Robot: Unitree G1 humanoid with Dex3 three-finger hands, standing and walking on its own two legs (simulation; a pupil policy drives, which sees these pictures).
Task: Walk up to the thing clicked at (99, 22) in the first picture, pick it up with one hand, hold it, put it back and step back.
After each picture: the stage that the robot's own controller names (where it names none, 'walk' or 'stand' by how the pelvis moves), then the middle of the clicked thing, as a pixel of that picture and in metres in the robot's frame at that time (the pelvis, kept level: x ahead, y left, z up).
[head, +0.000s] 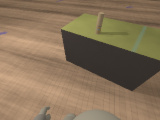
stand; (99, 23) +1.08 -0.06 +0.05
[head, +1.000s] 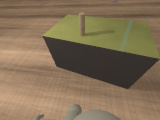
walk; (82, 25) +0.95 +0.18 +0.07
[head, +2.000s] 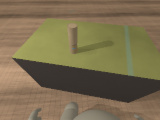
stand; (73, 40) +0.58 +0.19 +0.09
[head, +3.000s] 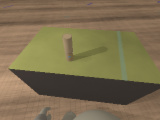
stand; (68, 49) +0.54 +0.20 +0.05
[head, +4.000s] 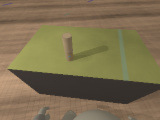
stand; (68, 48) +0.53 +0.21 +0.05
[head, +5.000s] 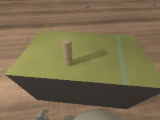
stand; (67, 53) +0.50 +0.20 +0.05
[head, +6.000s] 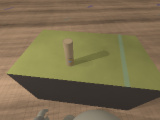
stand; (69, 53) +0.50 +0.19 +0.05
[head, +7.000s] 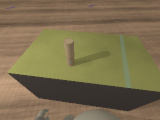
stand; (70, 53) +0.50 +0.19 +0.05
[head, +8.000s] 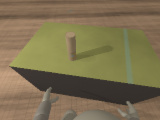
rise first; (71, 48) +0.52 +0.18 +0.05
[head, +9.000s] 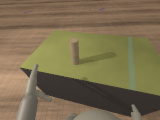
go down; (74, 52) +0.52 +0.19 +0.06
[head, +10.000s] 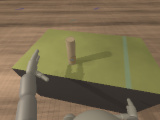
go down; (71, 52) +0.52 +0.18 +0.06
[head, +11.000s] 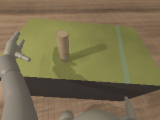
go down; (64, 48) +0.49 +0.18 +0.08
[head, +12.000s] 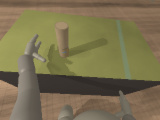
close in; (63, 42) +0.50 +0.17 +0.10
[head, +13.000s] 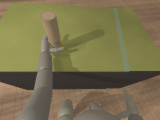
close; (53, 36) +0.51 +0.20 +0.13
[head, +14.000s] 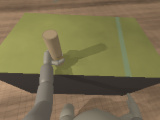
lift; (55, 51) +0.43 +0.21 +0.11
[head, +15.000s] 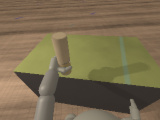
lift; (63, 56) +0.33 +0.17 +0.22
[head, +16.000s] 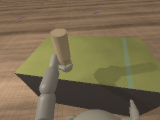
hold; (63, 54) +0.32 +0.16 +0.24
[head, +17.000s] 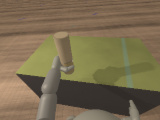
crouch; (65, 56) +0.33 +0.16 +0.22
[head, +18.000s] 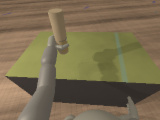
crouch; (60, 34) +0.46 +0.18 +0.27
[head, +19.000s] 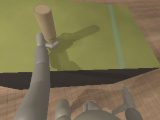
lower; (49, 32) +0.53 +0.20 +0.12
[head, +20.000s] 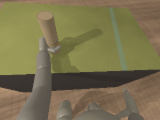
lower; (51, 37) +0.51 +0.20 +0.13
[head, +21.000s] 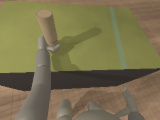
lower; (50, 35) +0.52 +0.20 +0.13
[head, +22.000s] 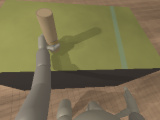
lower; (50, 34) +0.52 +0.20 +0.13
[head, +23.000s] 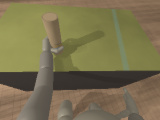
loosen; (54, 37) +0.50 +0.19 +0.13
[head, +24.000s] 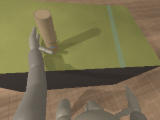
withdraw; (49, 36) +0.51 +0.19 +0.13
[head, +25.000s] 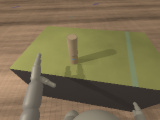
sink last; (73, 51) +0.49 +0.17 +0.09
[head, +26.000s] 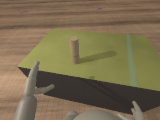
stand; (74, 51) +0.52 +0.18 +0.08
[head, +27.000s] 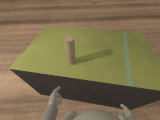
stand; (70, 51) +0.50 +0.18 +0.06
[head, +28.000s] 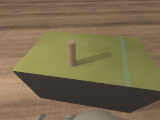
walk; (71, 54) +0.51 +0.18 +0.06
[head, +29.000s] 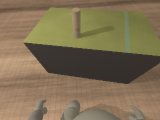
walk; (76, 24) +0.75 +0.18 +0.08
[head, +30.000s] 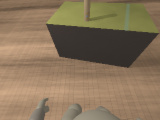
walk; (87, 9) +1.12 +0.12 +0.08
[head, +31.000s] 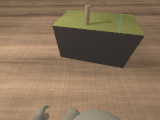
stand; (87, 15) +1.29 +0.14 +0.07
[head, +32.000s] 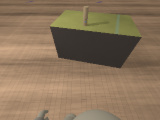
stand; (85, 16) +1.27 +0.13 +0.05
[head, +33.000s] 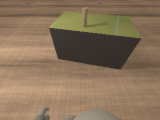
stand; (84, 18) +1.25 +0.14 +0.05
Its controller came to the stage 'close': yes
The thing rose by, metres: 0.21
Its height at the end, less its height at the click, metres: +0.00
